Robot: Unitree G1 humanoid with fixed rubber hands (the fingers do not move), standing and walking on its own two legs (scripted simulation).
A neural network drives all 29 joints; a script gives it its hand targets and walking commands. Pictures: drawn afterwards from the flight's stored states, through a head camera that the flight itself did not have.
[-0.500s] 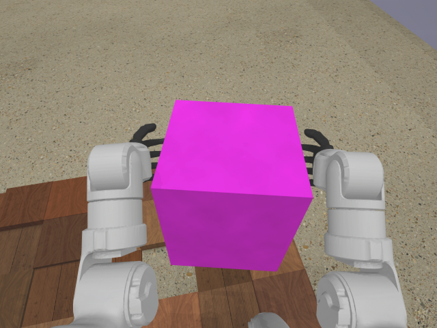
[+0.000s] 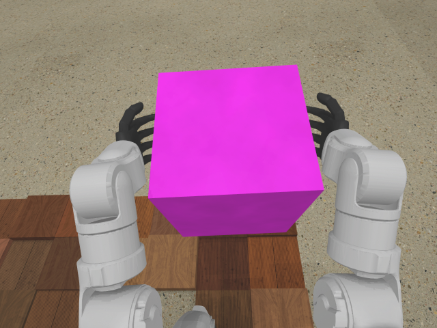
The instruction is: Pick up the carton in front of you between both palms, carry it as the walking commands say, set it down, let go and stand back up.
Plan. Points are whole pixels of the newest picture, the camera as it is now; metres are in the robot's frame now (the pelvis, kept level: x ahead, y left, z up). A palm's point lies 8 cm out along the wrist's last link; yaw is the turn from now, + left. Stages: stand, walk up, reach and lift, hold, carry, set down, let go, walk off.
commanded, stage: carry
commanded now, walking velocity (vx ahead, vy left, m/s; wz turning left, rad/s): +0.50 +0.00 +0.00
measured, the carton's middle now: (231, 163) +0.40 +0.04 +0.08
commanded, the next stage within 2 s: none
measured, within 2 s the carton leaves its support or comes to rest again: neither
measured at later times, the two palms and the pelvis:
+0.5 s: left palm (190, 74) +0.67 +0.16 +0.07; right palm (317, 81) +0.65 -0.14 +0.07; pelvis +0.29 +0.03 -0.04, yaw +0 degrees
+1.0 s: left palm out of the picture +0.94 +0.19 +0.13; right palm out of the picture +0.96 -0.11 +0.13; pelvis +0.58 +0.02 -0.04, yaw +0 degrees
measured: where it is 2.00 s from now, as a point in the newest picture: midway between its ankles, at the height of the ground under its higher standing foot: (246, 152)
